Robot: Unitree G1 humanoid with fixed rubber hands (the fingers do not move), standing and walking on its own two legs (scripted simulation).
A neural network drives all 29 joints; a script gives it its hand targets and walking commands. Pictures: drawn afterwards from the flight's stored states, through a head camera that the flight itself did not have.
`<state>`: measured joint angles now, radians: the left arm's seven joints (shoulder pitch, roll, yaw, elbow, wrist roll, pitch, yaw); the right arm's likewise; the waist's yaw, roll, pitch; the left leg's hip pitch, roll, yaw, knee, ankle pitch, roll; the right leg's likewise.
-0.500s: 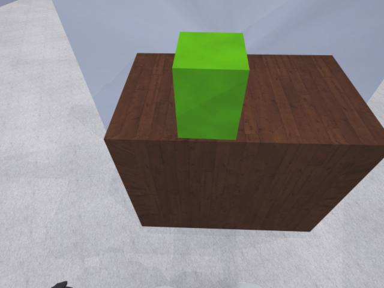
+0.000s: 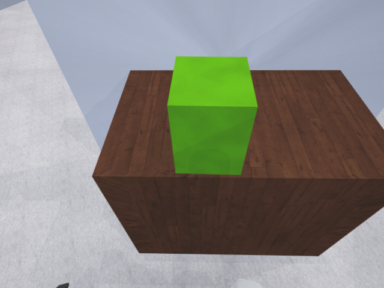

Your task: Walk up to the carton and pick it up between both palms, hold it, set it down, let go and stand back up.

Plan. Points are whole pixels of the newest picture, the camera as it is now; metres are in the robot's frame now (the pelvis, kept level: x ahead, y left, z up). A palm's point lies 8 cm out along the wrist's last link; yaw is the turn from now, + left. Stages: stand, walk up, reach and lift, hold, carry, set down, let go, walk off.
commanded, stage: walk up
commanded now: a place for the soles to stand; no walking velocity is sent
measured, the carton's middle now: (209, 117) +0.51 -0.03 +0.06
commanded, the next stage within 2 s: none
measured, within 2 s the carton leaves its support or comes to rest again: neither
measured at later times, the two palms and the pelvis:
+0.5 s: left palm out of the picture +0.16 +0.31 -0.10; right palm (351, 268) +0.18 -0.32 -0.09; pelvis +0.08 +0.00 -0.01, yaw +0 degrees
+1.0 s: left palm (62, 277) +0.18 +0.31 -0.10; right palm (344, 251) +0.21 -0.32 -0.09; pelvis +0.09 +0.00 -0.01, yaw +0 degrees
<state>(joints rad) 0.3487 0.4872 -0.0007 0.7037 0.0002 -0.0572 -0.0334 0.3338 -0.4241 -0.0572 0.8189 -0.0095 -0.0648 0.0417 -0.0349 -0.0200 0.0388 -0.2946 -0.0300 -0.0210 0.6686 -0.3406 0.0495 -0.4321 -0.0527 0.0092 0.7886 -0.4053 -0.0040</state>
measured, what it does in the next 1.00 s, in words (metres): steps on the spot: right foot, then left foot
